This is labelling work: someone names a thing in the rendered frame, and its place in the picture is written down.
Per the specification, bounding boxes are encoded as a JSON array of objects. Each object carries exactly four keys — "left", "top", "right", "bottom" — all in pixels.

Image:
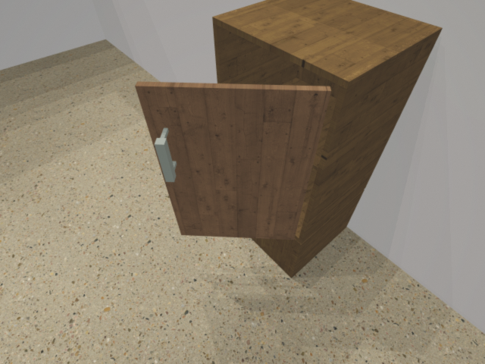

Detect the handle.
[{"left": 155, "top": 128, "right": 177, "bottom": 182}]

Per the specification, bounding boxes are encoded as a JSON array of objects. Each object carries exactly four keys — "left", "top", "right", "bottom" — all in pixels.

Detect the cupboard door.
[{"left": 135, "top": 81, "right": 331, "bottom": 240}]

